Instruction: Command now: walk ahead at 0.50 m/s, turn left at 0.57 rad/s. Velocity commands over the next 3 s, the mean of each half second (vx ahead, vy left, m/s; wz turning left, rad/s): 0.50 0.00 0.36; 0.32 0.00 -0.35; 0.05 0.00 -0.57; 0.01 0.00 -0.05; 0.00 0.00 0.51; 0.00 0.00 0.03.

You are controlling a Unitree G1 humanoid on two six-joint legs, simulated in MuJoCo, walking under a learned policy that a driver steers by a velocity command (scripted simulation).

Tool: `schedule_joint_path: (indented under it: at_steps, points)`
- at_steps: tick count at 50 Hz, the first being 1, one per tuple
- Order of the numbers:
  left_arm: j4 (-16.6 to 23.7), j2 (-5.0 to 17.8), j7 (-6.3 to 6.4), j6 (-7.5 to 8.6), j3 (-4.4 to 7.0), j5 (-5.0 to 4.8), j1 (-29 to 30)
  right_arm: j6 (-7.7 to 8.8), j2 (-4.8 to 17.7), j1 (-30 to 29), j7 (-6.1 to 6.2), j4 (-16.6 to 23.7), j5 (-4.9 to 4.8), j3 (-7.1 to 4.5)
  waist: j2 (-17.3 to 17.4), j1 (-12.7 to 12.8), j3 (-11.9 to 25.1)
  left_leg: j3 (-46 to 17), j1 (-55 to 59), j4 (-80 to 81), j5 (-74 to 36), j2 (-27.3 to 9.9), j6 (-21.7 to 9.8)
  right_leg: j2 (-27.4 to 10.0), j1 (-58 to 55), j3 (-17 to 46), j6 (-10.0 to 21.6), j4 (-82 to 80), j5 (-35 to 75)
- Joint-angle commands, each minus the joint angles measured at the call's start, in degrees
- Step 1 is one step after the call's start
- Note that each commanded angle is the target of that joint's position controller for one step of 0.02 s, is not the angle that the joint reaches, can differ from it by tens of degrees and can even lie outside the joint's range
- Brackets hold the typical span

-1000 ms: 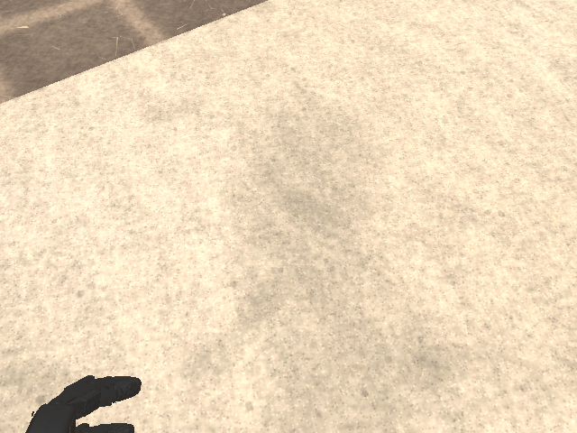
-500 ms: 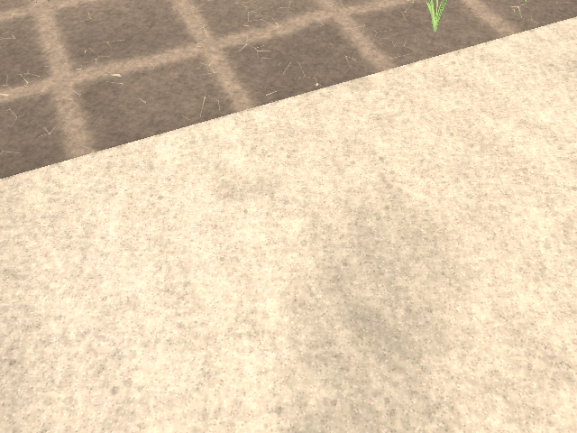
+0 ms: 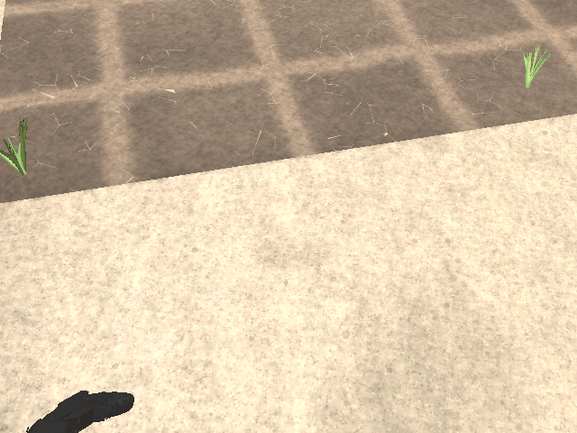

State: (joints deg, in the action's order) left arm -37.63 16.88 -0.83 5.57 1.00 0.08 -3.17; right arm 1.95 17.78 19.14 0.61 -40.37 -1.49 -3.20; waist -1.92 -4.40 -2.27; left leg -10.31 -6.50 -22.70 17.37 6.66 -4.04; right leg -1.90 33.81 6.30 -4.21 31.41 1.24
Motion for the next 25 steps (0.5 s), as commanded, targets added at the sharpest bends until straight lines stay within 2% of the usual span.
schedule_joint_path:
  at_steps: [1, 2, 3, 4, 5, 6, 7, 8, 9, 10, 12, 14, 16, 19, 21, 23, 25]
  points:
    - [4.3, 7.3, -0.25, 1.57, 2.65, -0.55, 2.3, 0.13, 9.1, 0.6, 0.54, 2.4, -0.09, -2.73, 8.8, 1.9, 2.8, -13.2, -2.0, 1.1, -12.7, -14.2, -6.3, 1.8, -9.2, -0.7, 2.0, -3.0, -2.0]
    - [3.7, 7.9, -0.18, 1.82, 3.13, -0.61, -0.2, -0.02, 8.8, -0.2, 0.50, 2.6, 0.06, -2.74, 9.5, 3.4, 3.1, -14.1, -1.9, -0.9, -13.5, -14.2, -5.7, 1.8, -12.3, -1.2, 3.2, -4.0, -3.9]
    - [2.5, 8.9, 0.14, 2.05, 3.90, -0.35, -4.9, -0.06, 7.4, -0.7, 0.37, 2.9, 0.24, -2.29, 9.2, 6.0, 5.1, -13.1, -2.8, -5.5, -15.3, -12.0, -4.2, 1.5, -19.3, -2.0, 4.9, -6.2, -3.9]
    - [1.9, 11.2, 0.58, 2.29, 4.74, 0.63, -11.9, 0.12, 4.1, -0.6, 0.04, 3.7, 0.79, -1.08, 5.5, 9.2, 11.9, -9.6, -7.1, -18.1, -11.7, -8.9, -2.3, -5.3, -32.0, 3.8, 8.2, -5.3, -6.5]
    - [0.6, 16.0, 0.78, 1.60, 6.07, 1.59, -18.1, 0.58, 0.1, 6.3, -0.03, 5.2, -0.11, 0.24, -9.8, 7.7, 20.3, -1.0, -25.7, -37.5, 7.9, -0.3, 1.9, -18.5, -52.1, 26.7, 17.0, -8.5, -18.3]
    - [0.0, 13.0, 0.24, 1.13, 5.64, 0.14, -18.9, 0.81, 3.9, 7.6, 0.03, 5.1, -0.77, -0.13, -14.5, 7.6, 19.5, -0.3, -35.7, -47.8, 16.5, -3.2, 3.0, -22.7, -52.9, 40.7, 19.1, -13.5, -32.5]
    - [0.8, 8.9, 0.41, 0.86, 4.58, -0.18, -16.2, 0.51, 8.2, 3.0, 0.06, 4.7, -0.84, -1.37, -7.7, 8.9, 11.6, -0.6, -38.3, -51.6, 11.3, -5.9, 3.4, -20.4, -46.3, 33.7, 16.7, -15.0, -35.3]
    - [0.8, 7.4, 0.49, 0.50, 4.03, 0.17, -14.0, 0.24, 8.5, -0.9, 0.17, 5.3, -0.11, -1.53, -3.6, 8.8, 7.0, 1.6, -37.2, -51.4, 7.0, -7.6, 3.7, -17.7, -39.7, 25.6, 14.9, -15.2, -28.9]
    - [0.1, 6.2, 0.38, 0.36, 3.55, 0.44, -12.6, 0.35, 7.4, -3.3, 0.07, 6.0, 0.58, -1.47, -2.2, 8.1, 3.4, 1.9, -36.2, -48.9, 4.1, -8.8, 3.8, -15.1, -34.0, 19.6, 14.6, -16.4, -21.6]
    - [-0.4, 5.2, 0.39, 0.48, 3.14, 0.78, -11.9, 0.38, 6.3, -3.7, -0.18, 6.2, 0.55, -1.49, -3.3, 6.8, 2.1, 2.0, -34.1, -46.7, 2.1, -10.1, 3.7, -13.1, -30.5, 15.3, 14.3, -17.6, -16.8]
    - [-1.5, 4.5, 0.23, 0.86, 3.04, 0.52, -11.7, 0.19, 4.0, -2.8, -0.58, 5.8, 0.08, -1.01, -4.7, 5.6, 1.7, 3.2, -31.1, -43.0, 1.1, -10.7, 3.8, -11.1, -27.5, 10.1, 15.0, -19.9, -11.7]
    - [-2.8, 5.8, 0.07, 1.21, 3.44, -0.01, -12.4, 0.11, 2.5, -4.5, -0.72, 6.2, 0.51, -0.47, -3.8, 5.4, 1.0, 4.0, -31.8, -37.7, -0.1, -11.0, 4.1, -11.5, -26.9, 7.2, 16.5, -21.6, -7.1]
    - [-3.9, 7.4, 0.10, 1.11, 3.84, -0.33, -12.7, 0.49, 1.6, -7.5, -0.97, 7.0, 1.08, 0.15, -2.5, 5.8, 0.8, 5.0, -32.6, -31.0, -4.4, -11.8, 4.5, -11.8, -27.7, 4.6, 17.2, -22.7, -3.1]
    - [-5.3, 8.7, 0.20, 0.48, 3.97, -0.86, -13.6, 1.47, 0.6, -12.6, -1.82, 7.7, 1.02, 0.89, -2.1, 7.5, 0.2, 7.6, -29.7, -20.2, -13.0, -11.8, 4.6, -10.2, -27.8, -0.3, 16.1, -23.1, 0.2]
    - [-6.7, 9.5, 0.20, 0.04, 4.01, -1.22, -15.8, 1.91, 0.5, -16.2, -2.27, 8.5, 0.71, 1.06, -2.1, 8.9, -0.2, 9.2, -27.1, -15.0, -16.1, -10.8, 4.6, -9.9, -28.2, -2.0, 15.4, -22.6, 0.7]
    - [-8.2, 9.9, 0.12, -0.56, 4.01, -1.64, -18.4, 2.20, 1.0, -19.5, -2.61, 9.6, 0.41, 0.93, -2.3, 9.8, -1.0, 9.6, -25.9, -11.7, -15.9, -10.0, 4.0, -11.1, -29.9, -1.1, 15.0, -21.7, 1.4]
    - [-9.3, 10.5, 0.23, -1.33, 4.10, -1.98, -19.4, 2.65, 2.0, -20.6, -2.97, 10.5, 0.30, 0.51, -2.8, 8.8, -1.6, 9.4, -24.4, -8.5, -13.1, -9.1, 2.8, -12.6, -32.2, 0.6, 14.3, -19.7, 3.4]
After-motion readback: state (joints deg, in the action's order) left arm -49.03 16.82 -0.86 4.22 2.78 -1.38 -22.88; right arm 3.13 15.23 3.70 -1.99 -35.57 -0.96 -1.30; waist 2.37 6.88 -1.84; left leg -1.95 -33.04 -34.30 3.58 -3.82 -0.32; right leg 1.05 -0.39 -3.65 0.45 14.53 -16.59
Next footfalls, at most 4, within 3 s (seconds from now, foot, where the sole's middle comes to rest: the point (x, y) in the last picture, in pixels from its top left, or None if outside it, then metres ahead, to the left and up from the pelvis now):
0.08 right None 0.22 -0.14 -0.78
0.58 left None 0.44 0.16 -0.78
1.02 right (300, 359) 0.62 -0.07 -0.78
1.46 left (205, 359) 0.64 0.16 -0.78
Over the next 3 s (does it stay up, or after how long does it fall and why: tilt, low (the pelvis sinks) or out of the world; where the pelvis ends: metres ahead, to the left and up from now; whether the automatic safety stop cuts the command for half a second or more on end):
stays up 0.55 0.07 0.00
